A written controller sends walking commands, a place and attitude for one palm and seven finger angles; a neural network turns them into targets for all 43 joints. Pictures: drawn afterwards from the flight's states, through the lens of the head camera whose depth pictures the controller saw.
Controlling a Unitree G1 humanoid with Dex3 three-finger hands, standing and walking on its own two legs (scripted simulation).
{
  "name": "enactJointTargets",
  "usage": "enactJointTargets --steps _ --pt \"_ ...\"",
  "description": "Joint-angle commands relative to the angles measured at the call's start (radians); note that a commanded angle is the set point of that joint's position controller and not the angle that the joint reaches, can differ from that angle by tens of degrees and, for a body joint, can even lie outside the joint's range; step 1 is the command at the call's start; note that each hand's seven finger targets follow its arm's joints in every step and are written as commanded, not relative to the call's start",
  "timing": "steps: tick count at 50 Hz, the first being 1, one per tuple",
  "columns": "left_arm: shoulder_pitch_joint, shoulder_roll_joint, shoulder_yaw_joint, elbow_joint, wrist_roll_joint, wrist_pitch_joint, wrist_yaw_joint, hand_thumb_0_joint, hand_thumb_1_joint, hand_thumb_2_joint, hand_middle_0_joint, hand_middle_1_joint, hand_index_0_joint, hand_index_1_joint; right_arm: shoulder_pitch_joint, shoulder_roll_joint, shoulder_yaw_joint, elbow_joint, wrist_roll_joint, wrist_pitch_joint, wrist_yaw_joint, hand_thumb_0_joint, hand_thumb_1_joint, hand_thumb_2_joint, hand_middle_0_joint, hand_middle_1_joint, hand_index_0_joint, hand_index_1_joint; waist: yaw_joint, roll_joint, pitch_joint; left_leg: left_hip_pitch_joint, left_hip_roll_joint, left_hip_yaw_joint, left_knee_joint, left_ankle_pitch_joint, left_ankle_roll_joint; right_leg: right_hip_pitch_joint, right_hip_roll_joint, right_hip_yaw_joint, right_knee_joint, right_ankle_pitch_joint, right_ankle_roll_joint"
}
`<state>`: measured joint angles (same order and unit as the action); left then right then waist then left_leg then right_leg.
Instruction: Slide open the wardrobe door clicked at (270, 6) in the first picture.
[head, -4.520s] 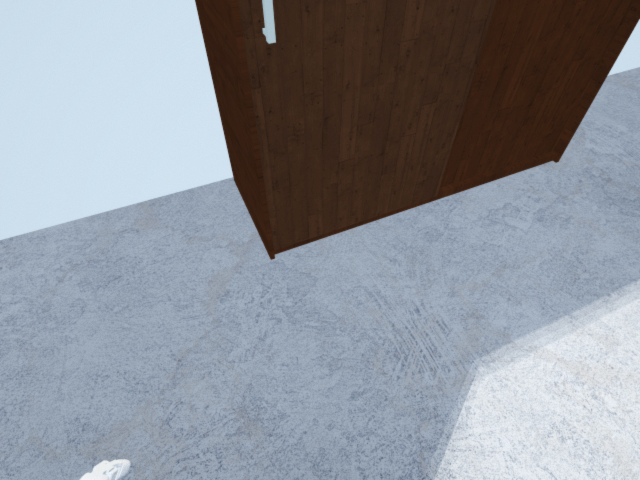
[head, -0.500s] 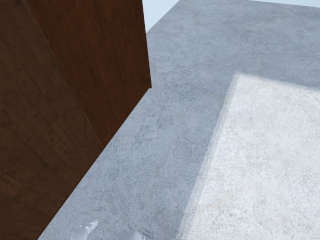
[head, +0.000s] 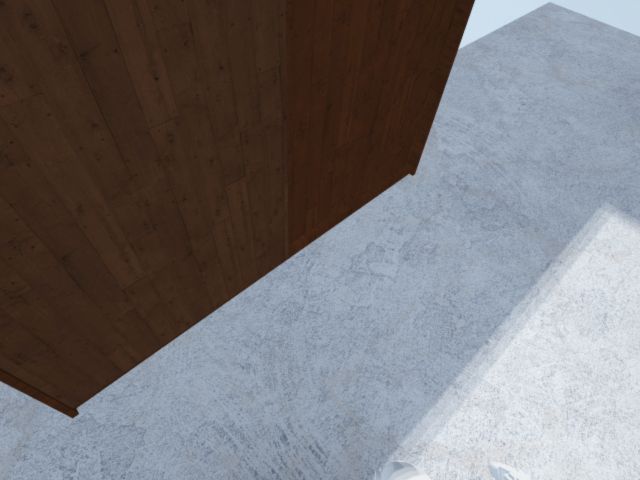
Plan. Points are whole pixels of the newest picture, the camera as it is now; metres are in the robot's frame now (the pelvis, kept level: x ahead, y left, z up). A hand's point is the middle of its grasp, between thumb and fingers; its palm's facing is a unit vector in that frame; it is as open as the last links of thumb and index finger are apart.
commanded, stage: turn to face it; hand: left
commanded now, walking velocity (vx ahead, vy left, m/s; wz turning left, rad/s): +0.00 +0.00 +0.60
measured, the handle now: out of the picture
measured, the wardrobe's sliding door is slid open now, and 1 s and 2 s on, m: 0.00 0.00 0.00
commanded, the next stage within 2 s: take the last steps up to it in 1.24 s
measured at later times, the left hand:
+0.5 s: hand out of the picture +0.02 +0.16 -0.15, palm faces +0.31 -0.91 -0.26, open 7.4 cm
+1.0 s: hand out of the picture -0.06 +0.24 -0.16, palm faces +0.59 -0.77 -0.26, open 7.4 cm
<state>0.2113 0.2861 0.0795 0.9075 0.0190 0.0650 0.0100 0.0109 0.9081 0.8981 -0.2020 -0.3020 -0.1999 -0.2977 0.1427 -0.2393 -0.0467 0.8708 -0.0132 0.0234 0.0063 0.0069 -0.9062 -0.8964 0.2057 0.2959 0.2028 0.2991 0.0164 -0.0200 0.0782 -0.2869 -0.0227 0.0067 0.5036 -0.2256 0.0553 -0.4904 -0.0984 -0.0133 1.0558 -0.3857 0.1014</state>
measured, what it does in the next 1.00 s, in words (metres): steps on the spot, turning left: right foot, then left foot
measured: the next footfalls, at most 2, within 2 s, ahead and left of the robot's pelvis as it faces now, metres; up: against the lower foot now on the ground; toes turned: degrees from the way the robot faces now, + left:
right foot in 0.22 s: +0.06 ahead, -0.15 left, +0.00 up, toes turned +7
left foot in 0.64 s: -0.04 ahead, +0.10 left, +0.00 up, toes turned +32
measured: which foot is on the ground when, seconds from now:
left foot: down 0.00-0.22, up 0.24-0.62, down 0.64-1.00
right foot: up 0.00-0.20, down 0.22-0.64, up 0.66-1.00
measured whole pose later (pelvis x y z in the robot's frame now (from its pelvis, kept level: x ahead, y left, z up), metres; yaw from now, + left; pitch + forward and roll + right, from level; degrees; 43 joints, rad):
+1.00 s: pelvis -0.02 +0.00 +0.00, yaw +36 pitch +1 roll -1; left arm 0.14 0.27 0.06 0.89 0.01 0.06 0.02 0.01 0.91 0.90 -0.20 -0.30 -0.20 -0.30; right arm 0.19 -0.21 -0.04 0.90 -0.02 0.02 0.00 0.01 -0.90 -0.90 0.21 0.30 0.21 0.30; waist -0.01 -0.02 0.08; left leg -0.23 -0.05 -0.06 0.45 -0.23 0.06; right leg -0.45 -0.08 0.00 0.98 -0.41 0.11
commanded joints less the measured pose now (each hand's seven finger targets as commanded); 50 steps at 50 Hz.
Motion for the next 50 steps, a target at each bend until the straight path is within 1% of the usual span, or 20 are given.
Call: enactJointTargets --steps 1,4,7,9,10,11,12,13,15,16,26,30,31,32,33,34,36,38,45,50 --pt "-0.052 0.062 0.012 -0.101 -0.005 -0.03 0.006 0.0 0.9 0.9 -0.2 -0.3 -0.2 -0.3 0.05 -0.208 -0.068 -0.044 -0.007 -0.009 -0.008 0.0 -0.9 -0.9 0.2 0.3 0.2 0.3 -0.052 0.146 -0.12 0.143 0.252 -0.311 -0.167 0.249 0.122 -0.041 0.012 0.018 -0.088 -0.023 0.005" --pt "-0.07 0.05 0.007 -0.118 -0.008 -0.037 0.009 0.0 0.9 0.9 -0.2 -0.3 -0.2 -0.3 0.063 -0.205 -0.074 -0.036 -0.01 -0.004 -0.008 0.0 -0.9 -0.9 0.2 0.3 0.2 0.3 -0.057 0.155 -0.125 0.131 0.241 -0.352 -0.137 0.306 0.124 0.02 0.043 0.014 -0.198 -0.046 -0.004" --pt "-0.013 0.043 0.005 -0.116 -0.016 -0.042 0.016 0.0 0.9 0.9 -0.2 -0.3 -0.2 -0.3 0.024 -0.203 -0.079 -0.046 -0.011 0.003 -0.006 0.0 -0.9 -0.9 0.2 0.3 0.2 0.3 -0.028 0.177 -0.135 0.045 0.214 -0.38 -0.102 0.325 0.11 0.165 0.074 0.004 -0.348 -0.016 -0.02" --pt "0.049 0.064 0.009 -0.106 -0.015 -0.055 0.02 0.0 0.9 0.9 -0.2 -0.3 -0.2 -0.3 0.001 -0.184 -0.079 -0.055 -0.002 0.005 -0.004 0.0 -0.9 -0.9 0.2 0.3 0.2 0.3 0.013 0.135 -0.144 -0.07 0.163 -0.373 -0.022 0.273 0.06 0.348 0.069 0.005 -0.587 0.14 -0.028" --pt "0.086 0.121 0.022 -0.105 -0.005 -0.068 0.027 0.0 0.9 0.9 -0.2 -0.3 -0.2 -0.3 0.015 -0.129 -0.074 -0.061 0.007 0.003 0.001 0.0 -0.9 -0.9 0.2 0.3 0.2 0.3 0.03 -0.037 -0.17 -0.208 0.079 -0.294 0.126 0.077 -0.006 0.493 -0.079 0.143 -0.749 0.138 -0.064" --pt "0.082 0.207 0.034 -0.114 0.01 -0.072 0.03 0.0 0.9 0.9 -0.2 -0.3 -0.2 -0.3 0.034 -0.067 -0.063 -0.085 0.006 0.001 0.004 0.0 -0.9 -0.9 0.2 0.3 0.2 0.3 0.027 -0.313 -0.156 -0.357 -0.079 -0.067 0.37 -0.32 -0.098 0.516 -0.357 0.4 -0.805 0.241 -0.181" --pt "0.056 0.195 0.029 -0.128 0.0 -0.067 0.03 0.0 0.9 0.9 -0.2 -0.3 -0.2 -0.3 0.03 -0.12 -0.077 -0.08 -0.01 0.01 0.002 0.0 -0.9 -0.9 0.2 0.3 0.2 0.3 0.019 -0.243 -0.151 -0.328 -0.023 -0.101 0.554 -0.356 -0.091 0.397 -0.396 0.361 -0.789 0.253 -0.242" --pt "0.001 0.164 0.027 -0.139 -0.001 -0.067 0.031 0.0 0.9 0.9 -0.2 -0.3 -0.2 -0.3 0.022 -0.115 -0.08 -0.063 -0.011 0.022 0.007 0.0 -0.9 -0.9 0.2 0.3 0.2 0.3 -0.006 -0.226 -0.113 -0.31 -0.002 -0.101 0.66 -0.311 -0.093 0.316 -0.337 0.322 -0.788 0.23 -0.236" --pt "-0.082 0.094 0.005 -0.154 0.0 -0.068 0.028 0.0 0.9 0.9 -0.2 -0.3 -0.2 -0.3 0.046 -0.103 -0.076 -0.025 -0.013 0.033 0.021 0.0 -0.9 -0.9 0.2 0.3 0.2 0.3 -0.049 -0.14 -0.042 -0.299 0.038 -0.058 0.753 -0.18 -0.112 0.265 -0.236 0.129 -0.745 0.303 -0.203" --pt "-0.072 0.084 -0.001 -0.15 0.001 -0.072 0.027 0.0 0.9 0.9 -0.2 -0.3 -0.2 -0.3 0.057 -0.093 -0.071 -0.019 -0.012 0.035 0.025 0.0 -0.9 -0.9 0.2 0.3 0.2 0.3 -0.046 -0.156 -0.042 -0.299 0.039 -0.038 0.754 -0.152 -0.12 0.277 -0.213 0.072 -0.732 0.347 -0.192" --pt "0.059 0.16 0.021 -0.083 0.013 -0.059 0.02 0.0 0.9 0.9 -0.2 -0.3 -0.2 -0.3 -0.063 -0.072 -0.04 -0.044 0.001 0.028 0.028 0.0 -0.9 -0.9 0.2 0.3 0.2 0.3 0.032 -0.212 -0.078 -0.162 0.053 0.092 0.343 -0.232 -0.126 0.388 -0.274 -0.054 -0.662 0.517 -0.214" --pt "0.043 0.166 0.03 -0.074 0.006 -0.048 0.015 0.0 0.9 0.9 -0.2 -0.3 -0.2 -0.3 0.014 -0.095 -0.04 -0.037 0.001 0.01 0.022 0.0 -0.9 -0.9 0.2 0.3 0.2 0.3 -0.007 -0.183 -0.133 0.019 0.042 0.128 0.046 -0.085 -0.099 0.365 -0.263 -0.134 -0.511 0.534 -0.144" --pt "0.039 0.151 0.029 -0.078 -0.004 -0.043 0.011 0.0 0.9 0.9 -0.2 -0.3 -0.2 -0.3 0.074 -0.145 -0.052 -0.024 -0.001 0.0 0.022 0.0 -0.9 -0.9 0.2 0.3 0.2 0.3 -0.048 -0.067 -0.169 0.183 0.078 0.075 -0.081 0.074 -0.079 0.254 -0.238 -0.167 -0.37 0.452 -0.096" --pt "0.033 0.087 0.02 -0.117 -0.011 -0.039 0.002 0.0 0.9 0.9 -0.2 -0.3 -0.2 -0.3 0.137 -0.267 -0.082 -0.023 -0.009 -0.011 0.017 0.0 -0.9 -0.9 0.2 0.3 0.2 0.3 -0.083 0.253 -0.205 0.359 0.339 -0.282 -0.124 0.421 0.038 -0.027 -0.095 -0.205 -0.129 -0.006 -0.011" --pt "-0.033 0.057 0.0 -0.156 -0.003 -0.035 0.004 0.0 0.9 0.9 -0.2 -0.3 -0.2 -0.3 0.194 -0.32 -0.09 -0.001 0.0 -0.004 0.011 0.0 -0.9 -0.9 0.2 0.3 0.2 0.3 -0.108 0.315 -0.199 0.34 0.469 -0.371 -0.127 0.657 0.151 -0.122 -0.047 -0.115 0.017 -0.306 0.001" --pt "-0.078 0.067 0.002 -0.147 -0.001 -0.023 0.017 0.0 0.9 0.9 -0.2 -0.3 -0.2 -0.3 0.21 -0.295 -0.086 0.012 0.0 -0.009 -0.003 0.0 -0.9 -0.9 0.2 0.3 0.2 0.3 -0.118 0.292 -0.209 0.304 0.441 -0.367 -0.116 0.644 0.154 -0.122 -0.051 -0.024 0.091 -0.264 -0.007" --pt "-0.096 0.07 0.01 -0.113 -0.005 -0.029 0.008 0.0 0.9 0.9 -0.2 -0.3 -0.2 -0.3 0.101 -0.229 -0.062 -0.013 -0.007 -0.011 -0.018 0.0 -0.9 -0.9 0.2 0.3 0.2 0.3 -0.073 0.211 -0.105 0.189 0.33 -0.275 -0.125 0.546 0.118 -0.12 -0.049 0.004 0.143 -0.115 -0.002" --pt "-0.042 0.072 0.012 -0.082 -0.004 -0.028 -0.001 0.0 0.9 0.9 -0.2 -0.3 -0.2 -0.3 0.041 -0.196 -0.048 -0.033 -0.004 -0.018 -0.018 0.0 -0.9 -0.9 0.2 0.3 0.2 0.3 -0.035 0.187 -0.107 0.18 0.256 -0.203 -0.131 0.54 0.083 -0.082 -0.033 -0.005 0.131 -0.027 0.004" --pt "-0.074 0.069 0.004 -0.091 -0.006 -0.028 0.006 0.0 0.9 0.9 -0.2 -0.3 -0.2 -0.3 0.088 -0.193 -0.055 -0.023 -0.004 -0.015 -0.019 0.0 -0.9 -0.9 0.2 0.3 0.2 0.3 -0.051 0.12 -0.126 0.238 0.252 -0.276 -0.148 0.487 0.117 -0.062 -0.001 0.01 -0.015 -0.012 0.018" --pt "-0.11 0.046 -0.004 -0.112 -0.01 -0.033 0.011 0.0 0.9 0.9 -0.2 -0.3 -0.2 -0.3 0.1 -0.184 -0.059 -0.014 -0.01 -0.009 -0.019 0.0 -0.9 -0.9 0.2 0.3 0.2 0.3 -0.06 0.158 -0.13 0.227 0.251 -0.335 -0.127 0.484 0.134 -0.006 0.028 0.013 -0.155 -0.057 0.006"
